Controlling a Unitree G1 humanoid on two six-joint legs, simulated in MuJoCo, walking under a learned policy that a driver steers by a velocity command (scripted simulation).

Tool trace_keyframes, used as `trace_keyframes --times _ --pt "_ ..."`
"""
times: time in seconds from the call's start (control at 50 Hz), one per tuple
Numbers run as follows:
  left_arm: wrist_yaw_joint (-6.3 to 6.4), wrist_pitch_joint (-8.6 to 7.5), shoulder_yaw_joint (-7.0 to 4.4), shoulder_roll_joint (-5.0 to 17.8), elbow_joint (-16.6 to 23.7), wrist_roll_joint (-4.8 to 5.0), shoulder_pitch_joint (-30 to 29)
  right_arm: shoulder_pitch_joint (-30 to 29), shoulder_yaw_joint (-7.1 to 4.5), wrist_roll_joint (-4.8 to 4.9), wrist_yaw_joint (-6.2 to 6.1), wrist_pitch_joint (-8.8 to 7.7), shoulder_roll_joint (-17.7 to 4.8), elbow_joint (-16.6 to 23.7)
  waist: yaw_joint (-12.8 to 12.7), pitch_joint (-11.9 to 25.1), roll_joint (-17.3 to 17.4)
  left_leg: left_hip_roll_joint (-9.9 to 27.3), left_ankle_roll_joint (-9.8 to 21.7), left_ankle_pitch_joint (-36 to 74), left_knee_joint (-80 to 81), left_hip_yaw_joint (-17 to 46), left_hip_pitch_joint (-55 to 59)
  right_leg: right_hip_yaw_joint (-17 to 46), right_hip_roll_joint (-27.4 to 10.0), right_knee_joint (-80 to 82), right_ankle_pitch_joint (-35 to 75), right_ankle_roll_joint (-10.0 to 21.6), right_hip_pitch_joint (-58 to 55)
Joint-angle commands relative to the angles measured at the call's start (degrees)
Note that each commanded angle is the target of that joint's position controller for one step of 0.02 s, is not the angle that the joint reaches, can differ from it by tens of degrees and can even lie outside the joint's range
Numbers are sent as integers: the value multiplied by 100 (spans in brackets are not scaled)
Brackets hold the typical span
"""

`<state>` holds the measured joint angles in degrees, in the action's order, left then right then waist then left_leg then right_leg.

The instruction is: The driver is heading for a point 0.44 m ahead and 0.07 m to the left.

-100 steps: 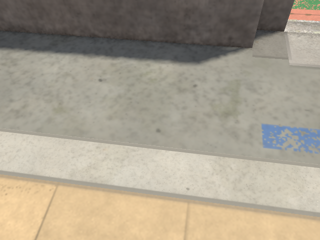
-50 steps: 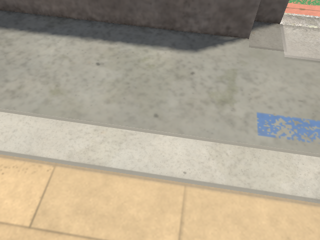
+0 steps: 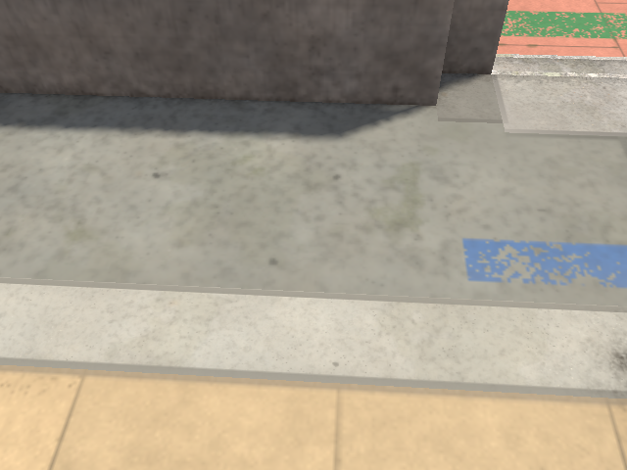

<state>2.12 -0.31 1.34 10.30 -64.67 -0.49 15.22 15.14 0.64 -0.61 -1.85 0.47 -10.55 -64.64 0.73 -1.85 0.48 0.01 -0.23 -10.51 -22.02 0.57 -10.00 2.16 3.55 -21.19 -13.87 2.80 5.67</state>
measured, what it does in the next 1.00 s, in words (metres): walks ahead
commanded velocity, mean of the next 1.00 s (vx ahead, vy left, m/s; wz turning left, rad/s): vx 0.15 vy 0.00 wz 0.00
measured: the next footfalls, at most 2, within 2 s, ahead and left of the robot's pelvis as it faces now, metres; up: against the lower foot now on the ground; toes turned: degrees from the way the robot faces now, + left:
right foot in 1.22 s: +0.45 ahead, -0.01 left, +0.00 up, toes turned -4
left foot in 1.64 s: +0.44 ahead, +0.18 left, +0.00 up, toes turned +2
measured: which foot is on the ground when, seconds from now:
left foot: down 0.00-1.00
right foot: down 0.00-0.78, up 0.80-1.00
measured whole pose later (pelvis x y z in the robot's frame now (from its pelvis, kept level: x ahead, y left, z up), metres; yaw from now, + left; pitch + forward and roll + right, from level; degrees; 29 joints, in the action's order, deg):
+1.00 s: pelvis +0.15 +0.06 +0.00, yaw +0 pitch +1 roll -1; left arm -1.5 -3.0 -2.7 11.5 -58.4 -2.0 13.2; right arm 28.4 -1.0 -0.9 -0.4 -5.3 -8.0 -64.0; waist 1.0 -0.6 -1.6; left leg -3.7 5.0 -16.4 -15.6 -4.0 0.1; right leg -2.3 -2.7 -60.8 -12.6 4.0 31.5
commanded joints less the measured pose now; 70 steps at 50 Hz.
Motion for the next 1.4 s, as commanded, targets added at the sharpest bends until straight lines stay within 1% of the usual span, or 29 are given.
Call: trace_keyframes --times 0.02,0.48,0.52,0.56,0.6,0.64,0.68,0.72,0.76,0.78,0.8,0.82,0.84,0.88,0.92,0.96,1.04,1.1,1.14,1.18,1.2,1.22,1.24,1.26,1.28,1.3,1.32,1.36,1.4 --pt "21 -34 -65 502 58 -1 314 299 -59 1 -23 -27 -460 28 1 -194 -62 479 166 505 209 462 189 629 -748 464 673 93 555" --pt "53 -55 -63 256 -36 -1 719 520 -37 12 -64 -38 -225 -178 -29 -258 -42 470 180 564 108 461 83 565 -730 313 850 98 535" --pt "49 -41 -85 286 -51 -14 791 547 -39 -10 -54 -30 -197 -186 -53 -204 -114 315 202 -272 63 367 69 611 -647 480 -309 156 568" --pt "36 18 -211 547 -14 -16 880 472 -92 -53 -19 -10 -250 -73 -116 -428 -440 -50 308 -1597 -503 66 -405 951 -702 629 -2179 427 749" --pt "13 48 -314 691 -37 -25 1252 191 -85 -139 54 -38 -104 142 -315 -876 -775 -246 345 -1858 -1339 -246 -1346 1854 -1306 1138 -3482 830 682" --pt "-4 0 -375 690 -35 -57 1362 -32 -79 -188 107 -157 -30 373 -360 -1158 -836 40 397 -1458 -1978 -330 -1781 2487 -1871 1385 -3372 1174 721" --pt "-29 -97 -427 742 29 -112 1309 -117 -130 -143 164 -296 -140 555 -310 -1113 -738 182 463 -1607 -2058 -242 -2040 2418 -1944 1317 -2618 1245 450" --pt "-46 -180 -451 722 96 -64 1131 47 -177 -66 217 -411 -140 606 -117 -988 -651 120 510 -1283 -1400 -379 -1444 1928 -1722 1065 -1884 1096 553" --pt "-62 -228 -454 666 251 -6 715 1089 -238 4 217 -472 -60 264 411 -710 -442 -228 524 -637 -364 -596 552 1201 -1219 362 -1279 811 1555" --pt "-90 -306 -393 457 374 -26 537 1768 -340 -34 171 -509 -310 77 695 -485 140 208 572 -879 96 151 1646 622 -797 -708 -800 609 2266" --pt "-150 -387 -278 24 648 9 383 2552 -513 -62 123 -518 -971 -33 894 -103 1610 1653 988 -2445 1199 2602 2354 -407 6 -2707 -1151 282 3232" --pt "-188 -386 -391 479 736 -181 304 2611 -524 -28 131 -428 -952 -154 674 -347 1272 2170 1258 -2645 1376 3521 1947 -318 -111 -3860 -1636 310 3687" --pt "-240 -387 -401 445 714 -231 232 1964 -446 -61 150 -419 -687 72 334 -742 463 2051 1237 -2581 1358 3092 1415 -106 -465 -4347 -1150 372 3788" --pt "-334 -434 -363 200 650 -145 259 1246 -372 -57 172 -508 -505 358 19 -802 104 1609 1097 -1404 1514 2096 882 -50 -745 -4292 -255 309 3489" --pt "-378 -364 -408 266 639 -166 284 1332 -284 -39 151 -596 -309 289 -70 -608 228 1278 971 56 1462 1319 984 -240 -761 -4183 78 186 3360" --pt "-385 -290 -440 291 702 -152 139 1696 -241 -15 130 -634 -285 133 -85 -481 346 1135 911 1682 1243 806 1238 -454 -679 -4150 202 111 3518" --pt "-390 -223 -382 174 1153 -105 -979 1925 -157 -39 106 -641 -259 69 57 -647 447 946 884 2931 1247 316 1058 -824 -529 -3239 573 9 3606" --pt "-382 -234 -289 49 1399 -52 -1624 1908 -111 -34 56 -655 -271 60 118 -816 491 848 832 3655 1207 44 799 -1106 -302 -1892 901 55 2944" --pt "-308 -260 -293 140 1356 -48 -1417 1896 -126 -49 13 -677 -409 30 22 -628 565 891 728 5150 732 -79 831 -1263 -30 -1471 972 188 2154" --pt "-206 -330 -390 404 1017 -18 -359 1708 -159 -31 -34 -705 -542 41 -408 -50 723 903 577 6020 -335 -51 968 -1090 210 -1272 1087 393 1068" --pt "-170 -393 -453 514 778 -36 379 1524 -179 24 -39 -695 -604 58 -767 257 740 871 522 5665 -1174 -60 969 -917 115 -771 1569 496 395" --pt "-135 -463 -520 687 571 -149 985 1446 -175 100 -20 -693 -560 86 -1021 557 607 648 481 4422 -2243 -136 504 -624 -280 -387 2344 597 -516" --pt "-142 -500 -624 1195 470 -280 1508 1783 -121 144 -26 -660 -170 212 -869 1269 -470 22 391 161 -4307 -476 -570 783 -1919 -1040 5325 1018 -1835" --pt "-197 -444 -638 1254 494 -96 1488 2748 -141 380 -39 -552 62 41 -474 2370 -901 -548 316 -2576 -5920 85 -1430 2531 -3025 -850 6602 2099 -2670" --pt "-206 -364 -627 1061 710 103 726 2346 -217 133 -40 -463 -262 62 -349 1859 -185 -217 322 -1927 -5923 330 -1464 2212 -2723 -251 4877 2084 -1541" --pt "-184 -356 -499 645 825 106 57 1647 -237 -45 -3 -431 -247 254 -244 811 -208 -63 301 -1626 -5658 220 -1703 1728 -2418 195 3780 1880 -541" --pt "-159 -373 -410 353 815 56 -124 1353 -267 -132 23 -403 -215 332 -102 318 -19 98 291 -1420 -5266 212 -1601 1308 -2173 495 3547 1623 147" --pt "-86 -421 -291 83 681 11 -15 1381 -254 -197 76 -225 -7 297 124 106 -70 239 243 -1215 -4486 198 -867 538 -1784 699 3740 1269 1032" --pt "-100 -503 -240 146 613 -63 51 1548 -201 -128 71 -88 235 201 305 232 -154 160 187 -1140 -3793 74 -346 106 -1562 643 4250 1127 1333"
